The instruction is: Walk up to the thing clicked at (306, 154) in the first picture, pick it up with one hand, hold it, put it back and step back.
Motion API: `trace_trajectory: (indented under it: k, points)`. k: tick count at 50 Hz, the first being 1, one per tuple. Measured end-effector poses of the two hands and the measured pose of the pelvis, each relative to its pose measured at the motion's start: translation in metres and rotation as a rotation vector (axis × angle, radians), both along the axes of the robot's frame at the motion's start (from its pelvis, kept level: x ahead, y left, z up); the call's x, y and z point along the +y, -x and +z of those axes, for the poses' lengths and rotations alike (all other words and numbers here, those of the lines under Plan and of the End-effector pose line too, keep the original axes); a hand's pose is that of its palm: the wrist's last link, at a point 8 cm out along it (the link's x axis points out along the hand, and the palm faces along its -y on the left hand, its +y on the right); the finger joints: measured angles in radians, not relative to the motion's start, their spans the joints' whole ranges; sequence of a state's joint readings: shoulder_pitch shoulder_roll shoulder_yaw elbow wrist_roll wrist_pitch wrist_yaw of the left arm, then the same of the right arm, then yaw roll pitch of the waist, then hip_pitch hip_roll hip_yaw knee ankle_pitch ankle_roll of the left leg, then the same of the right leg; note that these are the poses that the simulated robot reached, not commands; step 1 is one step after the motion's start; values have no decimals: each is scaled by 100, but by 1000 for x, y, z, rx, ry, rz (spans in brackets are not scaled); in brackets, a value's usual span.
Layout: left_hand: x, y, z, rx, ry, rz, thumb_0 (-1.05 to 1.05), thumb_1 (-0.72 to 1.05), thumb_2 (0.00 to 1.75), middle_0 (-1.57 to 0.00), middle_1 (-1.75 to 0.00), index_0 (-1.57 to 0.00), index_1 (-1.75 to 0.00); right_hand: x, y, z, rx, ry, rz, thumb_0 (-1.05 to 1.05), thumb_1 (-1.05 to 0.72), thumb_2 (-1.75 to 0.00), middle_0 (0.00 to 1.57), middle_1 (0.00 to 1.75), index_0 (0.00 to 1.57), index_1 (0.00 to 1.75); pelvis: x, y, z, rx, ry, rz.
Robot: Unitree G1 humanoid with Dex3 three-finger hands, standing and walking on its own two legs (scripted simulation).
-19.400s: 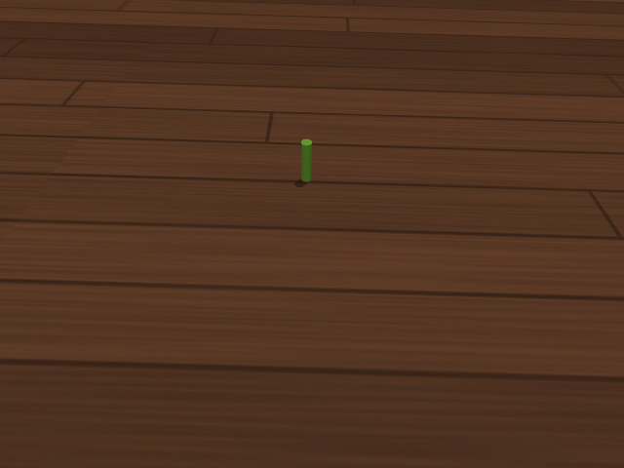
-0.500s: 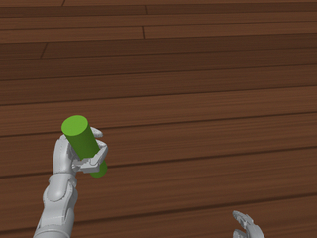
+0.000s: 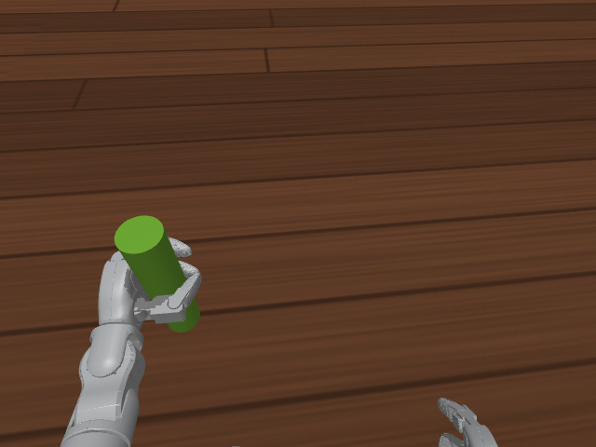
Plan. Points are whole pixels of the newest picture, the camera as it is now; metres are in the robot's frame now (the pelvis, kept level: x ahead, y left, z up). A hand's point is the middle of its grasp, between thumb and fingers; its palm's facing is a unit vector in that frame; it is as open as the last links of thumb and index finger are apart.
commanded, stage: hold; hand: left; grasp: from the side
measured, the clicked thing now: (165, 282) +0.33 +0.18 +0.04
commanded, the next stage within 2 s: crouch in 0.58 s
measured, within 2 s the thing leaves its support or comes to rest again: neither
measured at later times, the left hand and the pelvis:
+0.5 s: hand (174, 282) +0.32 +0.16 +0.05, palm faces +0.08 -1.00 +0.00, open 6.7 cm; pelvis +0.00 +0.00 +0.00, yaw +0 degrees
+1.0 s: hand (179, 297) +0.32 +0.16 +0.01, palm faces +0.11 -0.99 +0.01, open 6.7 cm; pelvis +0.00 +0.00 -0.01, yaw +0 degrees
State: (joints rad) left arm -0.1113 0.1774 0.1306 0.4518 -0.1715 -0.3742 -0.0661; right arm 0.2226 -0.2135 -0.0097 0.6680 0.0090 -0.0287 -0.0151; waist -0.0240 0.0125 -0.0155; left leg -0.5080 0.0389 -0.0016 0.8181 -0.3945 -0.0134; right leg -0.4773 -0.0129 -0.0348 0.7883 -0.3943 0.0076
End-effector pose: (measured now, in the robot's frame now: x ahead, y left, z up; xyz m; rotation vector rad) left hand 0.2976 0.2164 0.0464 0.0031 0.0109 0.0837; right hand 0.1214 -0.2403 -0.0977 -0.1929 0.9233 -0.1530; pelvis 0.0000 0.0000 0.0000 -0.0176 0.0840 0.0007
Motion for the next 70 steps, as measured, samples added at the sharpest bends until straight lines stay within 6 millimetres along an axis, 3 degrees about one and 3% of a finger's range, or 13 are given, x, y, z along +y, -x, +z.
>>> trace_trajectory:
  k: [38,44,50,56,61,70]
  points:
    - [-3,2,1,-4,-3,12,1,1,110,-90,-107,-93,-107,-1,-3,0,-5,0,6,1,-91,-90,20,30,20,30,-2,-1,0,-1,-1,3]
    - [-3,2,-9,17,1,14,1,1,110,-90,-107,-93,-107,-2,-4,-2,-5,-2,8,1,-89,-90,20,30,20,30,-3,0,-2,12,-1,4]
    - [-1,3,-38,42,20,30,1,1,110,-90,-107,-93,-107,-7,1,-12,16,9,19,0,-89,-90,20,30,20,30,-4,5,-13,58,-1,2]
    - [5,2,-86,50,16,23,1,0,110,-90,-107,-93,-108,-16,11,-41,62,34,34,0,-89,-90,20,30,20,30,-5,14,-40,154,1,1]
    - [10,-4,-139,30,10,17,1,0,111,-90,-107,-93,-108,-25,21,-82,108,60,46,0,-89,-90,20,30,20,30,-5,20,-82,265,8,-3]
    - [20,-10,-235,7,-2,-3,2,0,111,-90,-107,-93,-108,-25,30,-177,180,71,67,0,-90,-90,20,30,20,30,-2,34,-168,409,19,-14]
